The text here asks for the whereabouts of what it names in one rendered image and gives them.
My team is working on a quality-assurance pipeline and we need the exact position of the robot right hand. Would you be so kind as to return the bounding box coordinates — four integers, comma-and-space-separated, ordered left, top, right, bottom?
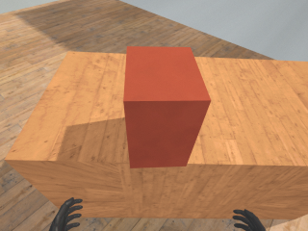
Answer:
232, 209, 266, 231

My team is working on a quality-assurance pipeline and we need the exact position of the pedestal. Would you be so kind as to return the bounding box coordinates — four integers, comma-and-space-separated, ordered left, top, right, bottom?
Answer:
5, 51, 308, 219

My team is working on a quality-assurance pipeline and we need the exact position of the carton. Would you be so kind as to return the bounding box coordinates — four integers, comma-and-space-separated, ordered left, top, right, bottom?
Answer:
123, 46, 212, 168

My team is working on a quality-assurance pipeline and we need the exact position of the robot left hand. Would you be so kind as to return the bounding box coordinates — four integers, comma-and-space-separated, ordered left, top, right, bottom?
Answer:
49, 197, 83, 231

